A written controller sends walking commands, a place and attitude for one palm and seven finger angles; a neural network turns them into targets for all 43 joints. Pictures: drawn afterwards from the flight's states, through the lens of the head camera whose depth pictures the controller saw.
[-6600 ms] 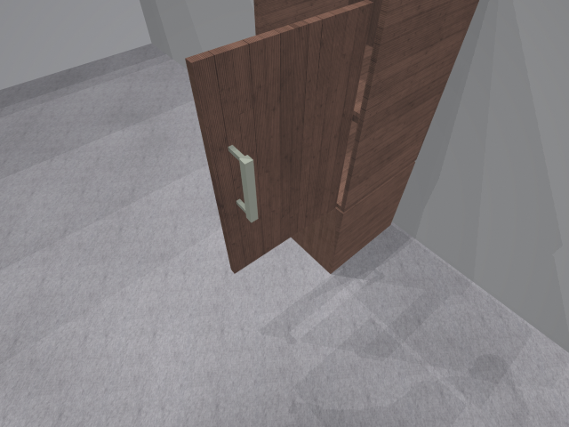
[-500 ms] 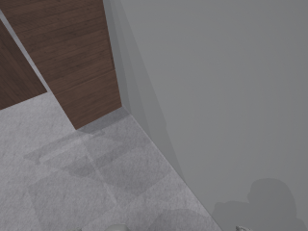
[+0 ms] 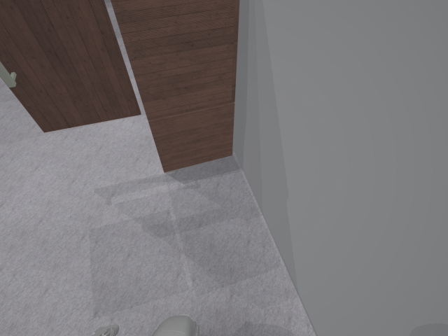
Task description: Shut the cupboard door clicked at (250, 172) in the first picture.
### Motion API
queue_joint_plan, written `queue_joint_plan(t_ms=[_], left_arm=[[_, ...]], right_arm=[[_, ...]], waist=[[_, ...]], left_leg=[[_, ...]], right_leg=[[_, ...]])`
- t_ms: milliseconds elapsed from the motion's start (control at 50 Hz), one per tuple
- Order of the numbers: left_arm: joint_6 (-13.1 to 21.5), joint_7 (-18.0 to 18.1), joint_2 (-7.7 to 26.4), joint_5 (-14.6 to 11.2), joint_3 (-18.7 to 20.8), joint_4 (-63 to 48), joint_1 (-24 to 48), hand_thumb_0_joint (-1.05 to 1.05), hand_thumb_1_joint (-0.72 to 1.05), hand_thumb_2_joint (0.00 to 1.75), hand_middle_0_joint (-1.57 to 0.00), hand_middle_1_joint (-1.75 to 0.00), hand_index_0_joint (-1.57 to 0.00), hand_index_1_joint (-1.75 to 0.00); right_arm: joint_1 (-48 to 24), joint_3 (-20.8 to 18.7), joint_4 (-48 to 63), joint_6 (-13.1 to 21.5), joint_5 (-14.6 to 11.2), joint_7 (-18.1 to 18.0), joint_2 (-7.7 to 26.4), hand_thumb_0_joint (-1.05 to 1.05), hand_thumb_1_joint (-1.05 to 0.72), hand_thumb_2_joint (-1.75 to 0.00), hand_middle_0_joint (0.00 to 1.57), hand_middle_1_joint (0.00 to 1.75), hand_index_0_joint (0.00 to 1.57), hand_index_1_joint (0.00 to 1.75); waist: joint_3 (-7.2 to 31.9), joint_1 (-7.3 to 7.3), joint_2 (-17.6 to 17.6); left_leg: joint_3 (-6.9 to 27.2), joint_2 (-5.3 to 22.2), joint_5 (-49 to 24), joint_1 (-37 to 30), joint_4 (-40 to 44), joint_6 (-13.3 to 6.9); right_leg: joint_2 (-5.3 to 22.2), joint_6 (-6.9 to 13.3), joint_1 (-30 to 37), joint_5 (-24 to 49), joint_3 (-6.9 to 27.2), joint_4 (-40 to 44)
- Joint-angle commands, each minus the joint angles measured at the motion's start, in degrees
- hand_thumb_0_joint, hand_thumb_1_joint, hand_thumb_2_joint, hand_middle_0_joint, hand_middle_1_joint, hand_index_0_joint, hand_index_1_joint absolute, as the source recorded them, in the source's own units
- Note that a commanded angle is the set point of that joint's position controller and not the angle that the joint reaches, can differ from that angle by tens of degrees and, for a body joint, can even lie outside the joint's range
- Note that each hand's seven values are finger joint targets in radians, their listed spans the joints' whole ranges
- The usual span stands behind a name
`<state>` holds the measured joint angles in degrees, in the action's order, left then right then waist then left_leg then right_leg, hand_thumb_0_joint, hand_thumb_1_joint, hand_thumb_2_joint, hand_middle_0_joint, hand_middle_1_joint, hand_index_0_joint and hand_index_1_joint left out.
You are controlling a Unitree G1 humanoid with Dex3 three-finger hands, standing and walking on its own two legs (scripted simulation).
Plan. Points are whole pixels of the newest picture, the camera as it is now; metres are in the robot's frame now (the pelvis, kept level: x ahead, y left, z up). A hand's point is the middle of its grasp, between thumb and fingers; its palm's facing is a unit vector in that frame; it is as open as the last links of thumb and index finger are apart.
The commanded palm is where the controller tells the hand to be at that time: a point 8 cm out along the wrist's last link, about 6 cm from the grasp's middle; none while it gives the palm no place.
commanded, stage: turn to face it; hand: left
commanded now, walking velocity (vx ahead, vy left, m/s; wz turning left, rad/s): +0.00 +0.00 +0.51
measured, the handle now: out of the picture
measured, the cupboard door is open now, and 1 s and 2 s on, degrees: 88 88 88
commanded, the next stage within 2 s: take the last steps up to it in 0.48 s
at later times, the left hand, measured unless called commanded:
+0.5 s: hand out of the picture +0.06 +0.21 -0.16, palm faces +0.21 -0.94 -0.27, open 7.3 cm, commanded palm none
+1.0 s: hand out of the picture +0.07 +0.23 -0.16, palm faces +0.35 -0.92 -0.21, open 7.3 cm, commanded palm none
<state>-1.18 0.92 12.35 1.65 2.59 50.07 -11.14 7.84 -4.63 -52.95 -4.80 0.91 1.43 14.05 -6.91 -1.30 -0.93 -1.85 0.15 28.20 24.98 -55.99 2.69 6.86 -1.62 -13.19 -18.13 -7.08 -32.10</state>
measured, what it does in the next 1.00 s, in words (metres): steps on the spot, turning left: left foot, then right foot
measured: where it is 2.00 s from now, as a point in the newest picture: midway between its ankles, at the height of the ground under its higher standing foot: (165, 285)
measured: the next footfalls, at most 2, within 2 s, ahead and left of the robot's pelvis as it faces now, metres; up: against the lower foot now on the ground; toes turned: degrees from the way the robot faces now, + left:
left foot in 0.12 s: +0.04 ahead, +0.12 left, +0.00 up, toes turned +8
right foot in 0.44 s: +0.08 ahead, -0.14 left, +0.00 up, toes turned +8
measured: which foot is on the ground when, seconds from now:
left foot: up 0.00-0.10, down 0.12-0.44, up 0.46-0.70, down 0.72-1.00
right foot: down 0.00-0.10, up 0.12-0.42, down 0.44-0.72, up 0.74-1.00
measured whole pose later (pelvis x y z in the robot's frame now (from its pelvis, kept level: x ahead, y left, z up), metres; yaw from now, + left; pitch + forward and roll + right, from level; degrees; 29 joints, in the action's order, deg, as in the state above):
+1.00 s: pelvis +0.06 +0.02 +0.01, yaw +20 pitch +0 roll +0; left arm -1.1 -1.9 12.3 1.3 3.6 56.0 -10.0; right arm 18.6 -1.4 -59.7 0.4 1.7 -0.4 10.2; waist -3.6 -0.5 0.0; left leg -0.1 -1.2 16.7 8.2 -25.0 -2.0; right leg 4.3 -1.6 -23.0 -21.8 -5.3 -43.0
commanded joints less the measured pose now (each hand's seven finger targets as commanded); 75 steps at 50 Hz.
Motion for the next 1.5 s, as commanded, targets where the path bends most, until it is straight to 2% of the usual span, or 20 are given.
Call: queue_joint_plan(t_ms=[0,60,80,100,380,420,500,660,720,980,1000,1020,1060,1180,1280,1340,1360,1380,1400,1480], left_arm=[[1.3,0.7,12.9,0.0,3.5,-2.1,-4.3,0.00,0.90,0.90,-0.20,-0.30,-0.20,-0.30],[0.7,0.2,11.5,-1.1,3.6,-2.5,-2.7,0.00,0.90,0.90,-0.20,-0.30,-0.20,-0.30],[0.3,-0.1,7.7,-1.4,2.7,-4.4,-2.7,0.00,0.90,0.90,-0.20,-0.30,-0.20,-0.30],[-0.2,0.1,6.8,-1.0,1.7,-6.2,1.6,0.00,0.90,0.90,-0.20,-0.30,-0.20,-0.30],[0.4,0.1,5.8,-1.2,1.7,0.6,-4.6,0.00,0.90,0.90,-0.20,-0.30,-0.20,-0.30],[1.3,0.7,13.3,-0.1,3.0,1.1,-5.4,0.00,0.90,0.90,-0.20,-0.30,-0.20,-0.30],[1.5,1.1,9.7,-0.1,2.3,-0.2,-1.3,0.00,0.90,0.90,-0.20,-0.30,-0.20,-0.30],[1.6,-0.4,11.7,-0.6,3.5,2.5,-3.6,0.00,0.90,0.90,-0.20,-0.30,-0.20,-0.30],[0.8,-1.5,5.4,-0.6,2.1,-2.5,4.0,0.00,0.90,0.90,-0.20,-0.30,-0.20,-0.30],[2.1,-2.4,4.1,-0.3,2.3,3.6,-3.0,0.00,0.90,0.90,-0.20,-0.30,-0.20,-0.30],[2.6,-2.0,6.5,-0.1,3.2,5.1,-8.4,0.00,0.90,0.90,-0.20,-0.30,-0.20,-0.30],[3.3,-1.4,12.1,0.3,4.4,6.5,-13.9,0.00,0.90,0.90,-0.20,-0.30,-0.20,-0.30],[3.1,-0.4,13.0,-0.4,4.5,5.6,-12.5,0.00,0.90,0.90,-0.20,-0.30,-0.20,-0.30],[5.3,-0.4,6.7,-0.1,2.8,6.1,-6.9,0.00,0.90,0.90,-0.20,-0.30,-0.20,-0.30],[5.4,-0.8,8.5,0.2,3.1,9.7,-10.5,0.00,0.90,0.90,-0.20,-0.30,-0.20,-0.30],[4.5,-0.8,8.6,-0.1,3.5,9.6,-8.3,0.00,0.90,0.90,-0.20,-0.30,-0.20,-0.30],[4.1,-1.1,6.5,-0.1,3.1,9.3,-8.6,0.00,0.90,0.90,-0.20,-0.30,-0.20,-0.30],[3.8,-1.4,2.4,-0.6,2.3,7.5,-9.3,0.00,0.90,0.90,-0.20,-0.30,-0.20,-0.30],[3.7,-1.3,1.6,-0.5,1.6,4.5,-3.8,0.00,0.90,0.90,-0.20,-0.30,-0.20,-0.30],[3.0,-1.9,1.5,-0.2,1.6,5.6,-2.4,0.00,0.90,0.90,-0.20,-0.30,-0.20,-0.30]], right_arm=[[-3.4,0.4,5.8,2.6,-0.5,0.4,1.8,0.00,-0.90,-0.90,0.20,0.30,0.20,0.30],[3.4,-0.5,4.3,3.5,-0.1,0.0,6.2,0.00,-0.90,-0.90,0.20,0.30,0.20,0.30],[6.2,-1.9,4.4,3.8,0.4,-0.3,12.1,0.00,-0.90,-0.90,0.20,0.30,0.20,0.30],[9.8,-2.4,3.3,3.3,0.6,-0.9,15.4,0.00,-0.90,-0.90,0.20,0.30,0.20,0.30],[0.4,-0.5,2.9,3.4,0.0,-2.3,7.9,0.00,-0.90,-0.90,0.20,0.30,0.20,0.30],[1.1,0.3,4.2,3.3,-0.6,-1.6,2.4,0.00,-0.90,-0.90,0.20,0.30,0.20,0.30],[-0.8,0.0,2.6,2.2,-0.4,-1.4,3.3,0.00,-0.90,-0.90,0.20,0.30,0.20,0.30],[4.3,1.3,-0.4,4.3,0.1,-0.7,1.8,0.00,-0.90,-0.90,0.20,0.30,0.20,0.30],[14.4,-1.0,-1.5,4.6,1.3,-1.8,12.0,0.00,-0.90,-0.90,0.20,0.30,0.20,0.30],[8.3,0.9,-3.5,6.2,0.3,-2.1,6.2,0.00,-0.90,-0.90,0.20,0.30,0.20,0.30],[7.5,1.1,-3.1,6.3,-0.1,-1.9,4.5,0.00,-0.90,-0.90,0.20,0.30,0.20,0.30],[8.5,1.5,-1.8,6.5,-0.6,-1.5,1.2,0.00,-0.90,-0.90,0.20,0.30,0.20,0.30],[4.4,0.5,-0.1,5.8,0.6,-1.1,4.0,0.00,-0.90,-0.90,0.20,0.30,0.20,0.30],[4.6,0.8,-2.3,4.6,0.4,1.0,-1.1,0.00,-0.90,-0.90,0.20,0.30,0.20,0.30],[-0.5,1.4,0.1,5.9,0.3,1.7,-2.5,0.00,-0.90,-0.90,0.20,0.30,0.20,0.30],[6.7,1.1,-1.6,6.9,0.5,1.1,0.5,0.00,-0.90,-0.90,0.20,0.30,0.20,0.30],[13.7,0.1,-3.6,7.3,0.8,0.3,4.6,0.00,-0.90,-0.90,0.20,0.30,0.20,0.30],[20.9,-1.6,-5.0,7.5,1.4,-0.7,11.3,0.00,-0.90,-0.90,0.20,0.30,0.20,0.30],[24.8,-1.7,-5.7,6.9,1.2,-1.9,12.7,0.00,-0.90,-0.90,0.20,0.30,0.20,0.30],[10.0,0.7,-2.8,7.6,1.0,-2.6,5.1,0.00,-0.90,-0.90,0.20,0.30,0.20,0.30]], waist=[[8.4,3.32,-10.0],[11.9,-0.77,-1.5],[13.2,-2.10,14.8],[12.6,-4.07,15.6],[10.2,3.23,7.0],[7.8,3.27,-13.7],[4.9,2.23,-14.1],[7.6,1.39,-7.7],[5.6,-4.38,17.5],[3.7,4.66,5.2],[4.9,7.20,-0.6],[6.5,9.10,-15.7],[2.3,7.32,-11.4],[2.5,2.47,-7.8],[2.9,4.37,-8.6],[5.5,0.30,-6.6],[9.6,-2.76,2.6],[14.0,-5.17,19.1],[12.3,-7.00,17.1],[5.6,-0.41,13.5]], left_leg=[[-4.1,-0.6,-2.5,-2.8,15.5,0.0],[0.6,3.1,-22.2,-19.8,31.8,-2.7],[20.7,18.4,-40.2,-27.6,33.5,-10.0],[25.7,24.5,-45.0,-24.4,35.1,-16.4],[13.3,9.2,-32.1,-8.7,28.9,-8.0],[1.5,-2.9,-1.0,3.3,12.6,-1.1],[3.8,0.8,2.9,3.7,-6.9,-1.0],[-3.8,-1.4,-9.7,-15.1,30.1,-1.6],[29.3,21.1,-1.3,-23.9,44.3,-16.2],[9.7,8.1,-7.7,-4.4,35.1,-10.8],[5.9,3.9,-4.5,2.9,26.4,-8.2],[-1.5,-2.6,2.9,14.0,9.8,-4.3],[4.8,2.6,2.3,16.4,-9.6,-3.3],[-0.8,6.0,-13.6,7.1,2.2,-0.2],[-5.0,3.1,-14.3,0.6,19.5,-0.7],[-8.0,0.4,-16.7,-15.2,29.3,-1.8],[-4.4,3.5,-14.1,-26.7,31.1,-3.3],[15.8,17.6,-11.6,-35.6,35.0,-8.7],[21.8,22.7,-9.8,-33.7,40.9,-13.5],[12.3,19.0,-7.0,-15.8,43.3,-12.4]], right_leg=[[13.0,7.1,9.1,33.4,6.0,5.4],[10.1,0.8,-1.2,22.8,0.0,-7.5],[2.2,-3.7,-15.6,-7.1,-2.8,-20.2],[0.3,-3.3,-18.3,-20.8,2.5,-27.9],[-4.8,-1.2,6.8,6.0,3.9,5.5],[15.5,7.2,11.2,14.2,23.3,15.9],[13.3,11.4,4.0,27.2,15.4,12.9],[9.7,5.0,1.4,6.2,8.6,7.2],[-2.9,-0.6,-23.7,-18.5,0.1,-23.9],[-4.4,0.2,6.7,1.6,0.0,0.1],[-0.6,1.2,17.1,-1.5,5.2,6.8],[15.8,6.6,25.6,-10.7,25.4,16.4],[23.7,13.3,12.3,-24.7,37.3,25.4],[13.1,6.9,3.6,3.9,8.2,23.5],[13.0,6.6,6.1,11.7,4.8,19.0],[9.9,4.3,0.4,10.5,1.1,10.2],[6.7,2.7,-5.1,9.1,-2.0,-2.7],[-1.4,0.0,-18.3,-11.5,-5.7,-20.4],[-3.1,1.1,-24.6,-17.7,-0.7,-32.9],[3.0,2.4,-23.5,-6.6,5.1,-36.1]])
